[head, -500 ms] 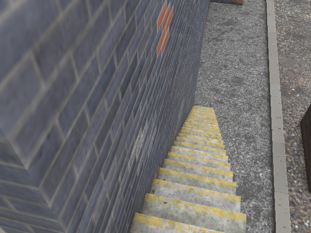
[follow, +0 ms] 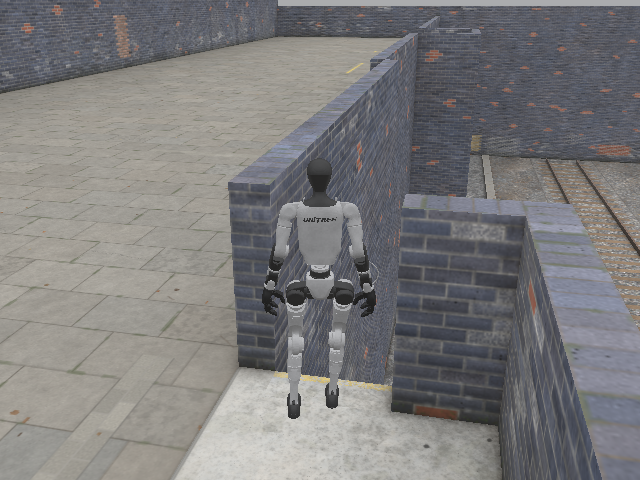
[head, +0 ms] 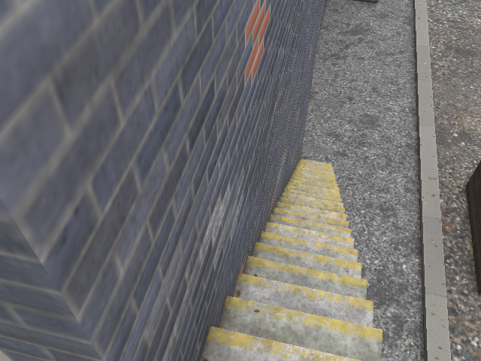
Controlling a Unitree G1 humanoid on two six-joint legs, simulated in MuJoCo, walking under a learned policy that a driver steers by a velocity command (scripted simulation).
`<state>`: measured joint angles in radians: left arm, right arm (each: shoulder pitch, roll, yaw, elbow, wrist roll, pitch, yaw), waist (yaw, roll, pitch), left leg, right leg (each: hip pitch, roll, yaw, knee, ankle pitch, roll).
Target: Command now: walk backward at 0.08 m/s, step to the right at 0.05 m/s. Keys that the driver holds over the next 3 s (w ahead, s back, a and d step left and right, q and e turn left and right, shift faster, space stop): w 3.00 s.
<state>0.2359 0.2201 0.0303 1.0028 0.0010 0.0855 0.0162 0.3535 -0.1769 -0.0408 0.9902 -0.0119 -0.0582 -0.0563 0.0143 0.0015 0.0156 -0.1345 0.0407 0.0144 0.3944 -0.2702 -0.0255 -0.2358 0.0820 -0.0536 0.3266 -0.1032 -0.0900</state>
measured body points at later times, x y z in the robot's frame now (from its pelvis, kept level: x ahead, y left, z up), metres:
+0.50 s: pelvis +0.00 +0.00 +0.00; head +0.02 +0.00 +0.45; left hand +0.04 +0.26 -0.15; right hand +0.02 -0.25 -0.15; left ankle -0.04 +0.13 -0.74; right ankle +0.04 -0.06 -0.74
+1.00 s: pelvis +0.00 +0.00 +0.00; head +0.01 +0.01 +0.45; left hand +0.04 +0.26 -0.15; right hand +0.02 -0.25 -0.14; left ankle -0.04 +0.14 -0.74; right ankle +0.04 -0.06 -0.74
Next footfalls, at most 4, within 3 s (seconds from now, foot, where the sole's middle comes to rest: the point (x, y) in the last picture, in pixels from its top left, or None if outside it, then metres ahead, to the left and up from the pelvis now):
none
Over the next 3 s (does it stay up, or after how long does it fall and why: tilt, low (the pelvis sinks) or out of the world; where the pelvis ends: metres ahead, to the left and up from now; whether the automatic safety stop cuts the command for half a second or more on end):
stays up -0.01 0.00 0.00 its command is cut before an obstacle from the start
